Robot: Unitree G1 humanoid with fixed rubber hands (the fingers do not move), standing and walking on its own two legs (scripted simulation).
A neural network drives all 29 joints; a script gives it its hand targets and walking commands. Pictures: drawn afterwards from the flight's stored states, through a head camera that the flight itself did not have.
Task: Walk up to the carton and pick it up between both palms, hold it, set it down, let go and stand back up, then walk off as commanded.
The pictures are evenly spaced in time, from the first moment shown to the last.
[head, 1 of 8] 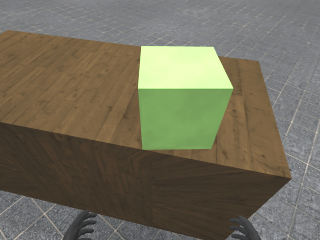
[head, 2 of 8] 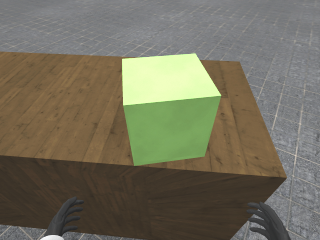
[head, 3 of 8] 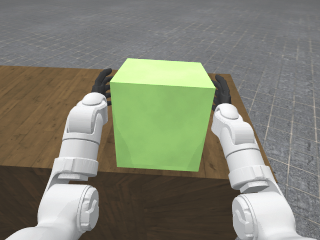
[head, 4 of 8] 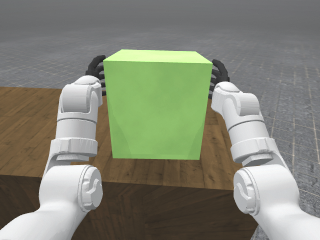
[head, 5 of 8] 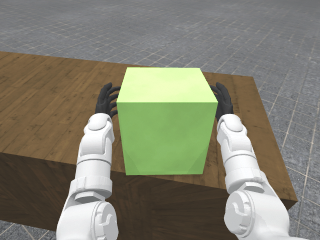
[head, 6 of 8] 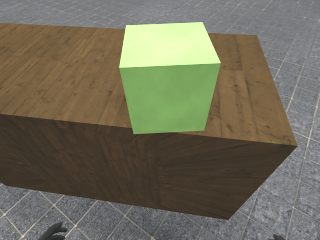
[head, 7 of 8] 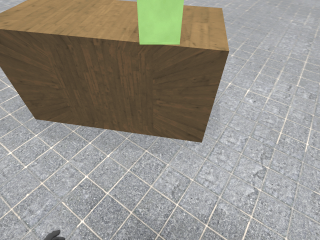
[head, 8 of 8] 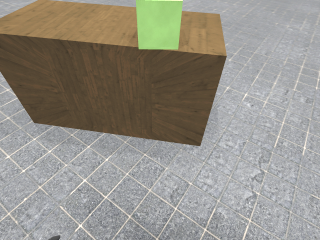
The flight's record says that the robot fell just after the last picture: no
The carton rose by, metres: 0.15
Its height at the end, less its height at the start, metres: +0.00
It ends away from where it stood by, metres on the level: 0.04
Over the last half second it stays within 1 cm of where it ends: yes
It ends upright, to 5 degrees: yes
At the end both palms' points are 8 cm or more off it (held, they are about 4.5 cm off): yes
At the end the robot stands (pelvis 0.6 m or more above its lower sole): yes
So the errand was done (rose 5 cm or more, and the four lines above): yes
